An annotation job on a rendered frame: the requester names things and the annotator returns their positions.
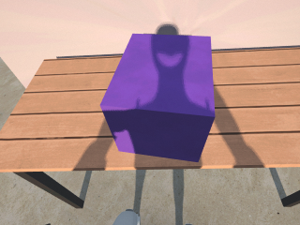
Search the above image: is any carton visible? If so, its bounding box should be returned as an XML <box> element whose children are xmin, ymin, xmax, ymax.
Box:
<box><xmin>100</xmin><ymin>34</ymin><xmax>216</xmax><ymax>162</ymax></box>

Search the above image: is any table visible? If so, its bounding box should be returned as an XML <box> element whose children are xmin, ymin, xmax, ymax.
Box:
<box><xmin>0</xmin><ymin>47</ymin><xmax>300</xmax><ymax>209</ymax></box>

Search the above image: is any robot left thigh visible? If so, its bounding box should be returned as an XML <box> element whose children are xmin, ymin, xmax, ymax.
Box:
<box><xmin>113</xmin><ymin>211</ymin><xmax>141</xmax><ymax>225</ymax></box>

